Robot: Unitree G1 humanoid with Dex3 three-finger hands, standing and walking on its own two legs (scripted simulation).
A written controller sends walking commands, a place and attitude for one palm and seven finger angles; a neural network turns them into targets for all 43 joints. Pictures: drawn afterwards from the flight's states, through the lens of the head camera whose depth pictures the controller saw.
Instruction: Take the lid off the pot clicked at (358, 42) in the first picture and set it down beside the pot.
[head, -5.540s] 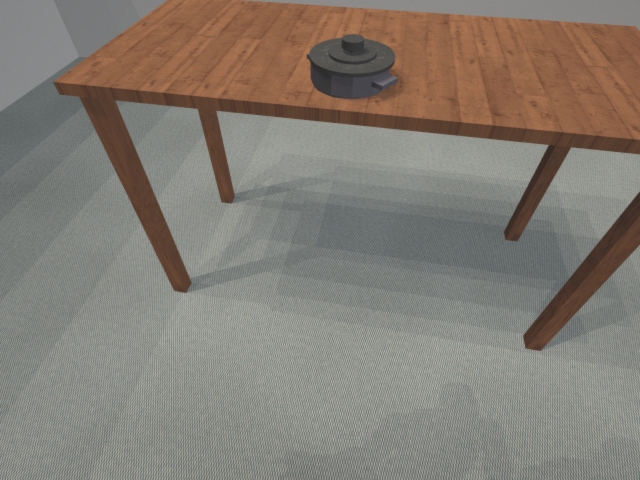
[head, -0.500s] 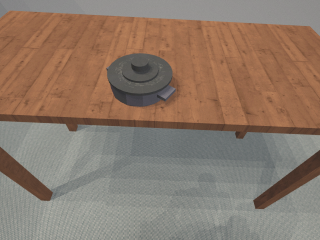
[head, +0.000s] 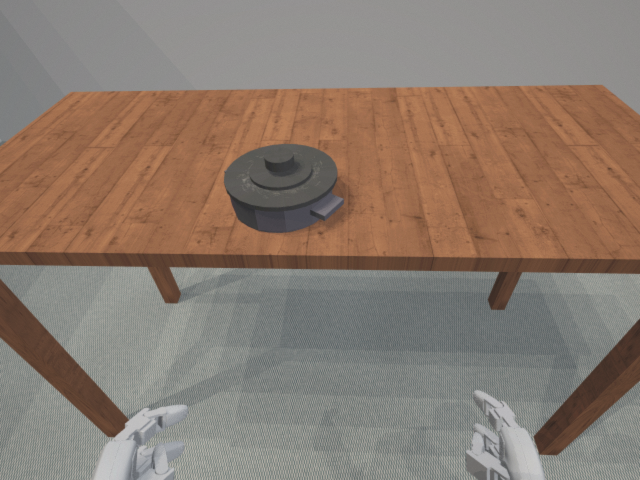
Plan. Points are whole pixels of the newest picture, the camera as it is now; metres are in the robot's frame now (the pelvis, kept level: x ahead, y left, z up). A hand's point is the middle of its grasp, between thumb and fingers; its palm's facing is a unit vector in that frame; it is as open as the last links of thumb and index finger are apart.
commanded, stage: lift the closed hand beside the body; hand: left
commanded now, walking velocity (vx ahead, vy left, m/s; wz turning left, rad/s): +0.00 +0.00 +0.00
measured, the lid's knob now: (279, 159) +0.54 +0.10 +0.16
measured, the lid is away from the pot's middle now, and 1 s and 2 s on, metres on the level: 0.00 0.00 0.00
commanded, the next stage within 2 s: raise the hand higher, near the body in 0.32 s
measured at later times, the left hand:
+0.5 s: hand (82, 432) +0.14 +0.23 +0.12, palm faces +0.33 -0.84 -0.43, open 3.1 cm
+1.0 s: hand (37, 380) +0.15 +0.24 +0.19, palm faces +0.40 -0.83 -0.40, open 3.1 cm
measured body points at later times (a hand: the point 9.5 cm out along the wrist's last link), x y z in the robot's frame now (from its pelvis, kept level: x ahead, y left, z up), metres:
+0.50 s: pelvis -0.01 -0.01 +0.00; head -0.03 -0.03 +0.45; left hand +0.11 +0.27 +0.15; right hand +0.18 -0.21 -0.08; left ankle +0.01 +0.10 -0.74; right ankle -0.02 -0.11 -0.74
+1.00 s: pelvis -0.01 +0.01 +0.00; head -0.04 +0.00 +0.45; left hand +0.13 +0.29 +0.21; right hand +0.21 -0.20 -0.05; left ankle +0.01 +0.10 -0.74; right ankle -0.02 -0.11 -0.74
